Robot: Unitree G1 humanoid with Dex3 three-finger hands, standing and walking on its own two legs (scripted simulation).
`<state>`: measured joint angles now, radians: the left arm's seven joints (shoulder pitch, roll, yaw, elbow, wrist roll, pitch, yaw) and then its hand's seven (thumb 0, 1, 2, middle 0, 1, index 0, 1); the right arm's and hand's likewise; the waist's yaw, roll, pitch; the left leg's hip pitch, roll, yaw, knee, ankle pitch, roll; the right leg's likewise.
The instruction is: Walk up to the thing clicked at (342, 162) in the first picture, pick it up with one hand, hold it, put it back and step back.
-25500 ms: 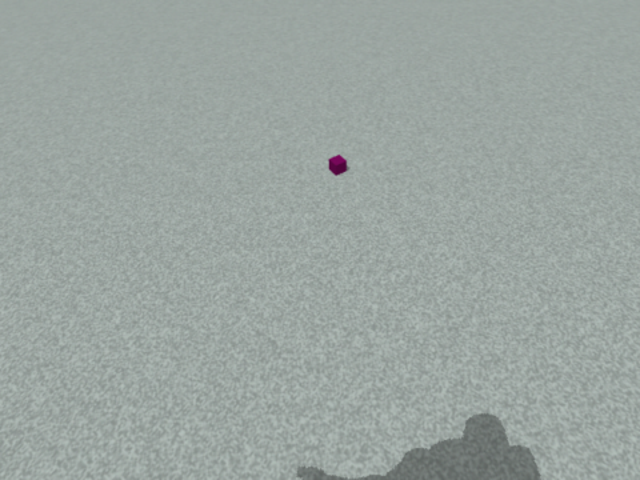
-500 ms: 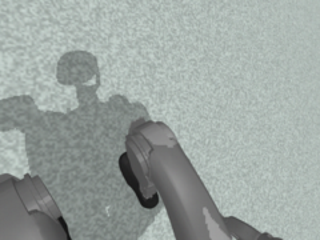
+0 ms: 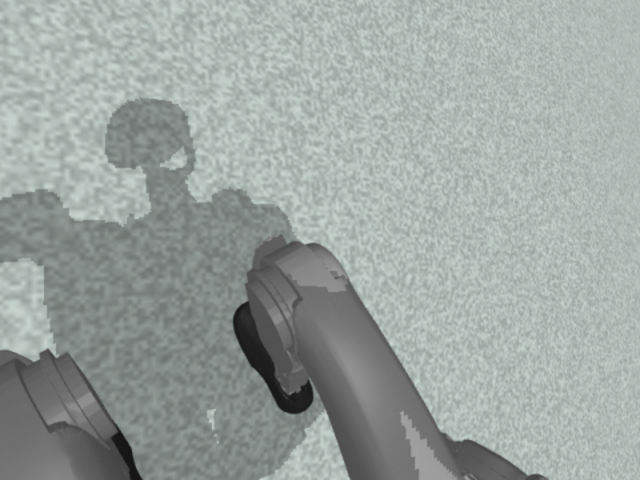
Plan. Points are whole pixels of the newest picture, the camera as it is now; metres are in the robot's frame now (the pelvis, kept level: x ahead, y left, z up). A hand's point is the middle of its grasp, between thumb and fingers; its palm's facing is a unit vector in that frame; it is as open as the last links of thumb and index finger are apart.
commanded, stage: close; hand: left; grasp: from above
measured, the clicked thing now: out of the picture +0.43 +0.34 -0.29
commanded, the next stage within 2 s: settle in 0.64 s
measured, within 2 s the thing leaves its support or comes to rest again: leaves its support in 1.06 s
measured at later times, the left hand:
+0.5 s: hand out of the picture +0.43 +0.33 -0.26, palm faces -0.26 -0.33 -0.91, open 9.3 cm
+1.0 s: hand out of the picture +0.43 +0.33 -0.26, palm faces -0.26 -0.35 -0.90, open 9.3 cm
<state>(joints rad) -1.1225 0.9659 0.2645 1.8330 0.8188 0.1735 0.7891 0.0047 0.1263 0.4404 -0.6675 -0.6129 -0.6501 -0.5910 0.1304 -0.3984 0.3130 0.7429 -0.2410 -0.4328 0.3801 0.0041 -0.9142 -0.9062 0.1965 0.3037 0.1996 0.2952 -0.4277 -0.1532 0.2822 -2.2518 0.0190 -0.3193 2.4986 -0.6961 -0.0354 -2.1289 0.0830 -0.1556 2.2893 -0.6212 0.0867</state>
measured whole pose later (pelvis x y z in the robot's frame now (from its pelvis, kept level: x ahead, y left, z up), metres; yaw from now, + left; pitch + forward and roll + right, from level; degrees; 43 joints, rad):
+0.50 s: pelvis +0.00 +0.00 +0.00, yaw +0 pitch +25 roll -15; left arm -1.14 0.97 0.24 1.82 0.81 0.19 0.78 0.01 0.13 0.38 -0.75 -0.51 -0.74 -0.53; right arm 0.13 -0.40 0.32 0.73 -0.24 -0.44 0.39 0.00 -0.91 -0.90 0.20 0.30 0.20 0.30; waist -0.43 -0.15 0.27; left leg -2.25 0.02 -0.32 2.49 -0.70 -0.04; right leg -2.13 0.07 -0.16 2.28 -0.63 0.09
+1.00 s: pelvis +0.00 +0.00 +0.00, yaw +0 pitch +25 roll -15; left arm -1.13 0.97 0.26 1.79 0.82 0.20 0.73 0.01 0.11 0.39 -0.77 -0.49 -0.76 -0.51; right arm 0.14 -0.39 0.32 0.73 -0.23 -0.42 0.37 0.00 -0.92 -0.91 0.20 0.30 0.20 0.29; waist -0.42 -0.14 0.27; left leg -2.26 0.02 -0.31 2.48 -0.69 -0.03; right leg -2.14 0.08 -0.15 2.28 -0.62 0.08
